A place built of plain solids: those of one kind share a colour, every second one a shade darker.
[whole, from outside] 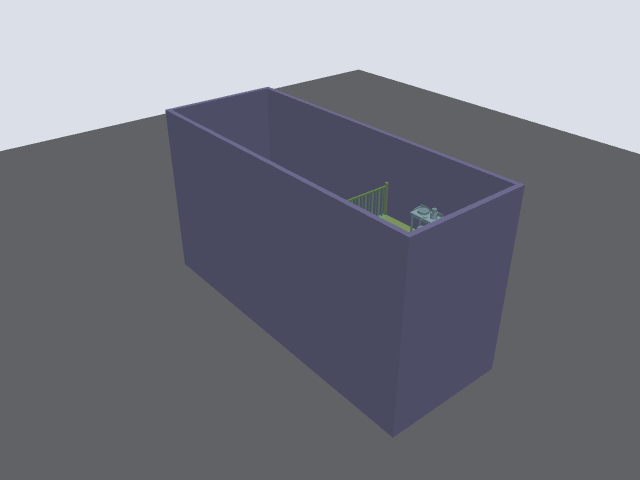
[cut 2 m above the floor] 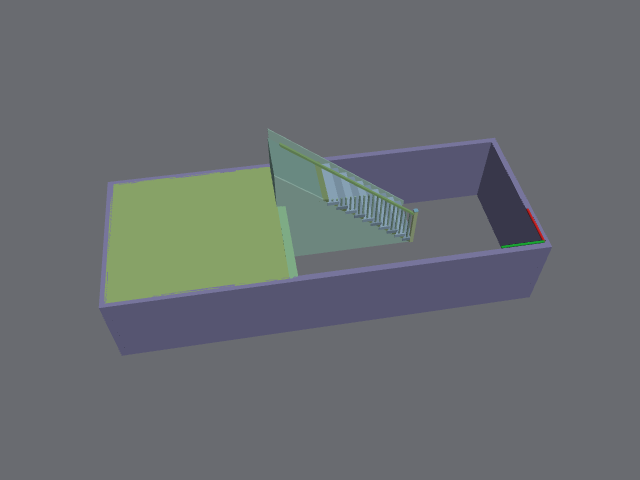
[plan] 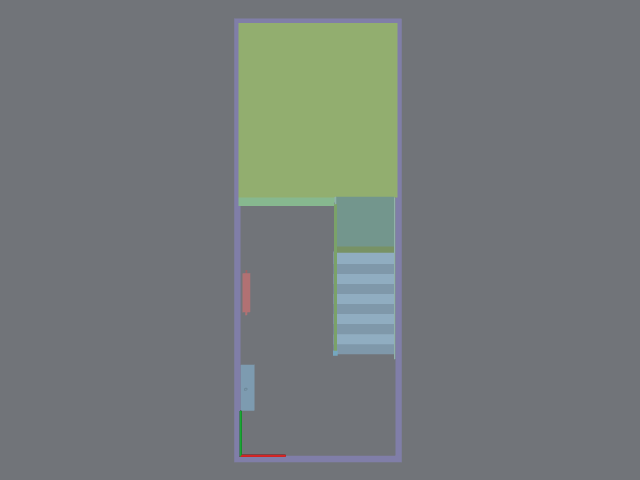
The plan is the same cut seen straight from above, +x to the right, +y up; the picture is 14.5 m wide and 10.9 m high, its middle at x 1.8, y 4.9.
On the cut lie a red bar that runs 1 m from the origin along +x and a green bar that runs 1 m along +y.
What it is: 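A villa's stair hall, a dwelling of no particular year; the hall below, the landing 3.10 m above it, and between them a joiner's timber flight of 16 risers of about 0.194 m on goings of about 0.228 m, 1.31 m clear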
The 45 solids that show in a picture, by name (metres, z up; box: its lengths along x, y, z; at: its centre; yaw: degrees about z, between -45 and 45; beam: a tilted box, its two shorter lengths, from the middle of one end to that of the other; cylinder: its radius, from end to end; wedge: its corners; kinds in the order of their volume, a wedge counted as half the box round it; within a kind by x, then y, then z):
{
 "upper_1": {"box": [3.61, 3.96, 3.15], "at": [1.75, 7.85, 1.53]},
 "wall_1": {"box": [0.15, 10.08, 5.55], "at": [-0.07, 4.89, 2.73]},
 "wall_2": {"box": [3.81, 0.15, 5.55], "at": [1.75, -0.07, 2.73]},
 "wall_3": {"box": [3.81, 0.15, 5.55], "at": [1.75, 9.86, 2.73]},
 "wall_4": {"box": [0.15, 10.08, 5.55], "at": [3.58, 4.89, 2.73]},
 "carriage_1": {"wedge": [[2.17, 2.36, -0.05], [2.17, 2.36, 0.01], [2.17, 5.88, -0.05], [2.17, 5.88, 3.0], [3.49, 2.36, -0.05], [3.49, 2.36, 0.01], [3.49, 5.88, -0.05], [3.49, 5.88, 3.0]]},
 "upper_edge_1": {"box": [2.17, 0.19, 3.15], "at": [1.03, 5.77, 1.53]},
 "string_1": {"wedge": [[2.13, 2.33, -0.05], [2.13, 2.33, 0.0], [2.13, 5.88, -0.05], [2.13, 5.88, 3.02], [2.17, 2.33, -0.05], [2.17, 2.33, 0.0], [2.17, 5.88, -0.05], [2.17, 5.88, 3.02]]},
 "string_2": {"wedge": [[3.48, 2.19, -0.05], [3.48, 2.19, 0.15], [3.48, 5.87, -0.05], [3.48, 5.87, 3.27], [3.51, 2.19, -0.05], [3.51, 2.19, 0.15], [3.51, 5.87, -0.05], [3.51, 5.87, 3.27]]},
 "rail_1": {"box": [2.07, 0.07, 0.05], "at": [1.07, 5.75, 4.0]},
 "rail_2": {"wedge": [[2.12, 2.37, 1.05], [2.12, 2.37, 1.12], [2.12, 5.71, 3.89], [2.12, 5.71, 3.96], [2.18, 2.37, 1.05], [2.18, 2.37, 1.12], [2.18, 5.71, 3.89], [2.18, 5.71, 3.96]]},
 "tread_1": {"wedge": [[2.1, 2.31, 0.09], [2.1, 2.31, 0.19], [2.1, 2.59, 0.09], [2.1, 2.59, 0.19], [3.49, 2.31, 0.09], [3.49, 2.31, 0.19], [3.49, 2.59, 0.09], [3.49, 2.59, 0.19]]},
 "tread_2": {"wedge": [[2.1, 2.53, 0.39], [2.1, 2.54, 0.29], [2.1, 2.82, 0.29], [2.1, 2.82, 0.39], [3.49, 2.53, 0.39], [3.49, 2.54, 0.29], [3.49, 2.82, 0.29], [3.49, 2.82, 0.39]]},
 "tread_3": {"wedge": [[2.1, 2.76, 0.58], [2.1, 2.77, 0.48], [2.1, 3.05, 0.48], [2.1, 3.05, 0.58], [3.49, 2.76, 0.58], [3.49, 2.77, 0.48], [3.49, 3.05, 0.48], [3.49, 3.05, 0.58]]},
 "tread_4": {"wedge": [[2.1, 2.99, 0.78], [2.1, 3.0, 0.68], [2.1, 3.27, 0.68], [2.1, 3.27, 0.78], [3.49, 2.99, 0.78], [3.49, 3.0, 0.68], [3.49, 3.27, 0.68], [3.49, 3.27, 0.78]]},
 "tread_5": {"wedge": [[2.1, 3.22, 0.87], [2.1, 3.22, 0.97], [2.1, 3.5, 0.87], [2.1, 3.5, 0.97], [3.49, 3.22, 0.87], [3.49, 3.22, 0.97], [3.49, 3.5, 0.87], [3.49, 3.5, 0.97]]},
 "tread_6": {"wedge": [[2.1, 3.44, 1.16], [2.1, 3.45, 1.06], [2.1, 3.73, 1.06], [2.1, 3.73, 1.16], [3.49, 3.44, 1.16], [3.49, 3.45, 1.06], [3.49, 3.73, 1.06], [3.49, 3.73, 1.16]]},
 "tread_7": {"wedge": [[2.1, 3.67, 1.36], [2.1, 3.68, 1.26], [2.1, 3.96, 1.26], [2.1, 3.96, 1.36], [3.49, 3.67, 1.36], [3.49, 3.68, 1.26], [3.49, 3.96, 1.26], [3.49, 3.96, 1.36]]},
 "tread_8": {"wedge": [[2.1, 3.9, 1.55], [2.1, 3.91, 1.45], [2.1, 4.18, 1.45], [2.1, 4.18, 1.55], [3.49, 3.9, 1.55], [3.49, 3.91, 1.45], [3.49, 4.18, 1.45], [3.49, 4.18, 1.55]]},
 "tread_9": {"wedge": [[2.1, 4.13, 1.65], [2.1, 4.13, 1.75], [2.1, 4.41, 1.65], [2.1, 4.41, 1.75], [3.49, 4.13, 1.65], [3.49, 4.13, 1.75], [3.49, 4.41, 1.65], [3.49, 4.41, 1.75]]},
 "tread_10": {"wedge": [[2.1, 4.36, 1.84], [2.1, 4.36, 1.94], [2.1, 4.64, 1.84], [2.1, 4.64, 1.94], [3.49, 4.36, 1.84], [3.49, 4.36, 1.94], [3.49, 4.64, 1.84], [3.49, 4.64, 1.94]]},
 "radiator_1": {"box": [0.18, 0.89, 0.77], "at": [0.13, 3.7, 0.47]},
 "riser_1": {"wedge": [[2.13, 4.61, 1.91], [2.13, 4.61, 2.04], [2.13, 4.87, 2.02], [2.13, 4.87, 2.04], [3.49, 4.61, 1.91], [3.49, 4.61, 2.04], [3.49, 4.87, 2.02], [3.49, 4.87, 2.04]]},
 "wash_table_1": {"box": [0.018, 0.83, 0.1], "at": [0.01, 7.46, 3.89]},
 "wash_table_2": {"cylinder": 0.09, "from": [0.2, 7.68, 3.83], "to": [0.2, 7.68, 4.01]},
 "wash_table_3": {"box": [0.42, 0.83, 0.024], "at": [0.21, 7.46, 3.82]},
 "wash_table_4": {"cylinder": 0.16, "from": [0.22, 7.34, 3.88], "to": [0.22, 7.34, 3.94]},
 "wash_table_5": {"box": [0.02, 0.76, 0.1], "at": [0.39, 7.46, 3.76]},
 "bal_1": {"box": [0.04, 0.04, 0.89], "at": [0.16, 5.75, 3.54]},
 "bal_2": {"box": [0.04, 0.04, 0.89], "at": [0.29, 5.75, 3.54]},
 "bal_3": {"box": [0.04, 0.04, 0.89], "at": [0.42, 5.75, 3.54]},
 "bal_4": {"box": [0.04, 0.04, 0.97], "at": [2.15, 2.46, 0.67]},
 "bal_5": {"box": [0.04, 0.04, 0.97], "at": [2.15, 2.69, 0.86]},
 "bal_6": {"box": [0.04, 0.04, 0.97], "at": [2.15, 2.92, 1.06]},
 "bal_7": {"box": [0.04, 0.04, 0.87], "at": [2.15, 3.04, 1.2]},
 "bal_8": {"box": [0.04, 0.04, 0.97], "at": [2.15, 3.15, 1.25]},
 "bal_9": {"box": [0.04, 0.04, 0.87], "at": [2.15, 3.26, 1.4]},
 "bal_10": {"box": [0.04, 0.04, 0.97], "at": [2.15, 3.38, 1.44]},
 "bal_11": {"box": [0.04, 0.04, 0.87], "at": [2.15, 3.49, 1.59]},
 "bal_12": {"box": [0.04, 0.04, 0.97], "at": [2.15, 3.6, 1.64]},
 "newel_foot_1": {"box": [0.1, 0.1, 1.25], "at": [2.15, 2.33, 0.57]},
 "hall_table_1": {"cylinder": 0.1, "from": [0.16, 1.39, 0.76], "to": [0.16, 1.39, 0.8]},
 "hall_table_2": {"box": [0.31, 1.05, 0.022], "at": [0.16, 1.54, 0.75]},
 "hall_table_3": {"box": [0.17, 0.22, 0.08], "at": [0.16, 1.82, 0.8]},
 "newel_1": {"box": [0.049, 0.1, 1.04], "at": [0.02, 5.75, 3.58]}
}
